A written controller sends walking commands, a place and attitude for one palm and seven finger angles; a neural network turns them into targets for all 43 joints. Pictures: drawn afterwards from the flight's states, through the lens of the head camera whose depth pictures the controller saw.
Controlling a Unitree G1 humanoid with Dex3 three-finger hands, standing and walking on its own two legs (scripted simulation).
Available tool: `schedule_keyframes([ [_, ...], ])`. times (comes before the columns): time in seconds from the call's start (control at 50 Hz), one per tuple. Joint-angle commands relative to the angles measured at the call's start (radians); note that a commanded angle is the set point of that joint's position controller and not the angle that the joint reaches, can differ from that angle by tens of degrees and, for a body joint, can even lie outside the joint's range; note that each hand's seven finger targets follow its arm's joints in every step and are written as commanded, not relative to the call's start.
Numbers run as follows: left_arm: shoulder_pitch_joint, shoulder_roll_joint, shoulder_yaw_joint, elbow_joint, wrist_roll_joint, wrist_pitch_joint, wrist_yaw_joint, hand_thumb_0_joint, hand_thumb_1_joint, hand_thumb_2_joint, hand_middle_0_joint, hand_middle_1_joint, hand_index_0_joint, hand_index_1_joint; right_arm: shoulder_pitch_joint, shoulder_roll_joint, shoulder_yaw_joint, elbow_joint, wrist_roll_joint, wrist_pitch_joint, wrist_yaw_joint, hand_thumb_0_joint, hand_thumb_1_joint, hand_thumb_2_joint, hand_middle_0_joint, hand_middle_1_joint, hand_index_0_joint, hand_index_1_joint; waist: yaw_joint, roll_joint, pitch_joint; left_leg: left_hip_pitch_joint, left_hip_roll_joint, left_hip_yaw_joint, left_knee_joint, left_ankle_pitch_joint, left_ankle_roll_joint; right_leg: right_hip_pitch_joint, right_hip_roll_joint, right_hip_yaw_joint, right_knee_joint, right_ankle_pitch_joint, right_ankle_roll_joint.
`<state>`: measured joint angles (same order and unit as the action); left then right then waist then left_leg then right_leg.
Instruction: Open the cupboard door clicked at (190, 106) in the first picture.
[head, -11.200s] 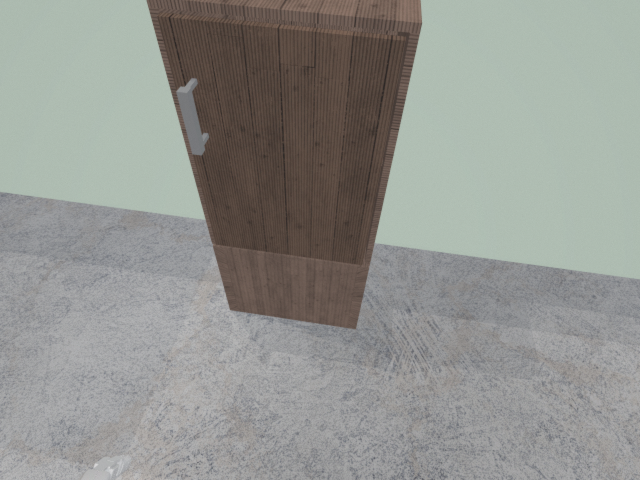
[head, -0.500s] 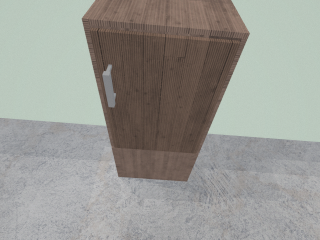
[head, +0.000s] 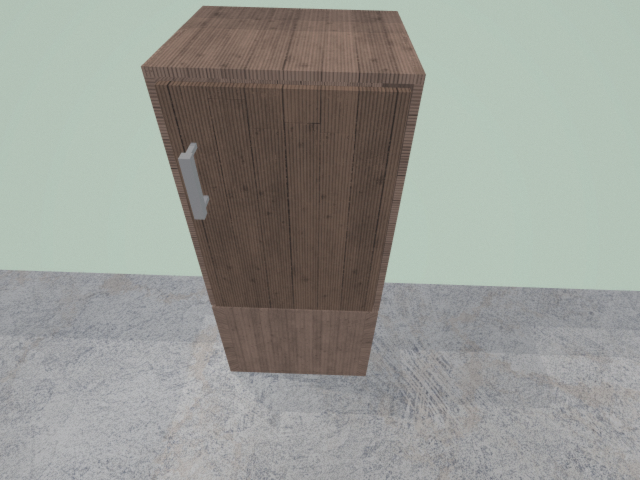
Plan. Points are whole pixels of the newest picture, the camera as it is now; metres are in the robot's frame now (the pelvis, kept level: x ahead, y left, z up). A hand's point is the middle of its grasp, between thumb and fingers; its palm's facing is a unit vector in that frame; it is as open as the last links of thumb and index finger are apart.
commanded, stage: come to a stop and stand still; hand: left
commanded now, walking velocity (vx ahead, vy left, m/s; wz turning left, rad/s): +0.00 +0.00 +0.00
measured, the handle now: (196, 181) +0.61 +0.24 +0.06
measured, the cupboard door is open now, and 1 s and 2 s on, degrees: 0 0 0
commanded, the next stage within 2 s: look again from close up in 1.14 s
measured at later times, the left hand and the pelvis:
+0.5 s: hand out of the picture -0.03 +0.17 -0.17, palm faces +0.02 -0.98 -0.21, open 7.4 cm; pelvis -0.03 -0.01 +0.01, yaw +1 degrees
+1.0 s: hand out of the picture -0.06 +0.17 -0.17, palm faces +0.06 -0.99 -0.14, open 7.4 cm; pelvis -0.02 +0.03 +0.01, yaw +0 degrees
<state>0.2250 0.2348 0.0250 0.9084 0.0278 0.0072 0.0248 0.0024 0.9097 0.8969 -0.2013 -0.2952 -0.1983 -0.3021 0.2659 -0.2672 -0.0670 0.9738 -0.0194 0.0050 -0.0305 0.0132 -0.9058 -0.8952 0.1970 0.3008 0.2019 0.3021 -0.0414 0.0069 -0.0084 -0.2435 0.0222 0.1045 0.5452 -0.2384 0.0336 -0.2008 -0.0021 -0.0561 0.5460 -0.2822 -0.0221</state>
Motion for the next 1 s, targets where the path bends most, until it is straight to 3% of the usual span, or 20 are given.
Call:
schedule_keyframes([
  [0.0, -0.018, 0.182, 0.027, -0.059, -0.006, -0.028, 0.004, 0.0, 0.9, 0.9, -0.2, -0.3, -0.2, -0.3, -0.002, -0.109, 0.001, -0.063, -0.007, -0.011, 0.017, 0.0, -0.9, -0.9, 0.2, 0.3, 0.2, 0.3, 0.004, -0.05, 0.115, 0.004, 0.051, -0.118, -0.095, -0.09, 0.004, -0.184, -0.147, 0.215, -0.271, -0.215, -0.057],
  [0.08, -0.023, 0.194, 0.022, -0.049, -0.005, -0.028, 0.003, 0.0, 0.9, 0.9, -0.2, -0.3, -0.2, -0.3, 0.014, -0.115, 0.009, -0.049, -0.006, -0.003, 0.023, 0.0, -0.9, -0.9, 0.2, 0.3, 0.2, 0.3, 0.002, -0.086, 0.117, 0.035, 0.044, -0.105, -0.078, -0.092, -0.004, -0.215, -0.161, 0.229, -0.33, -0.3, -0.051],
  [0.22, -0.002, 0.182, 0.015, -0.007, -0.01, -0.025, 0.001, 0.0, 0.9, 0.9, -0.2, -0.3, -0.2, -0.3, 0.043, -0.11, 0.023, 0.0, -0.002, 0.0, 0.025, 0.0, -0.9, -0.9, 0.2, 0.3, 0.2, 0.3, 0.008, -0.037, 0.117, 0.022, 0.041, -0.126, -0.106, -0.09, -0.007, -0.188, -0.147, 0.208, -0.343, -0.283, -0.033],
  [0.34, 0.071, 0.129, 0.007, 0.047, -0.013, -0.023, 0.004, 0.0, 0.9, 0.9, -0.2, -0.3, -0.2, -0.3, 0.063, -0.072, 0.036, 0.043, 0.0, -0.004, 0.022, 0.0, -0.9, -0.9, 0.2, 0.3, 0.2, 0.3, 0.03, -0.007, 0.12, -0.051, 0.058, -0.164, -0.187, -0.131, -0.005, -0.102, -0.116, 0.175, -0.314, -0.222, -0.017],
  [0.62, 0.212, -0.004, -0.006, 0.129, -0.01, -0.023, 0.021, 0.0, 0.9, 0.9, -0.2, -0.3, -0.2, -0.3, 0.148, 0.041, 0.041, 0.115, 0.006, -0.003, 0.011, 0.0, -0.9, -0.9, 0.2, 0.3, 0.2, 0.3, 0.035, 0.005, 0.114, -0.089, 0.072, -0.181, -0.225, -0.151, -0.007, -0.069, -0.094, 0.124, -0.262, -0.117, -0.006],
  [0.7, 0.242, -0.036, -0.009, 0.144, -0.007, -0.024, 0.024, 0.0, 0.9, 0.9, -0.2, -0.3, -0.2, -0.3, 0.144, 0.05, 0.04, 0.117, 0.008, -0.01, 0.006, 0.0, -0.9, -0.9, 0.2, 0.3, 0.2, 0.3, 0.042, 0.049, 0.106, -0.096, 0.092, -0.207, -0.266, -0.173, -0.002, -0.042, -0.084, 0.093, -0.218, -0.024, -0.003],
  [0.78, 0.267, -0.051, -0.01, 0.155, -0.001, -0.022, 0.024, 0.0, 0.9, 0.9, -0.2, -0.3, -0.2, -0.3, 0.129, 0.048, 0.033, 0.112, 0.009, -0.009, 0.006, 0.0, -0.9, -0.9, 0.2, 0.3, 0.2, 0.3, 0.047, 0.053, 0.127, -0.128, 0.1, -0.224, -0.299, -0.239, 0.0, -0.039, -0.075, 0.076, -0.194, -0.012, 0.004],
  [0.98, 0.293, -0.071, -0.008, 0.167, 0.005, -0.024, 0.026, 0.0, 0.9, 0.9, -0.2, -0.3, -0.2, -0.3, 0.1, 0.044, 0.024, 0.101, 0.012, -0.009, 0.007, 0.0, -0.9, -0.9, 0.2, 0.3, 0.2, 0.3, 0.046, 0.013, 0.114, -0.091, 0.105, -0.235, -0.325, -0.241, 0.004, -0.049, -0.077, 0.069, -0.179, 0.018, 0.012],
])
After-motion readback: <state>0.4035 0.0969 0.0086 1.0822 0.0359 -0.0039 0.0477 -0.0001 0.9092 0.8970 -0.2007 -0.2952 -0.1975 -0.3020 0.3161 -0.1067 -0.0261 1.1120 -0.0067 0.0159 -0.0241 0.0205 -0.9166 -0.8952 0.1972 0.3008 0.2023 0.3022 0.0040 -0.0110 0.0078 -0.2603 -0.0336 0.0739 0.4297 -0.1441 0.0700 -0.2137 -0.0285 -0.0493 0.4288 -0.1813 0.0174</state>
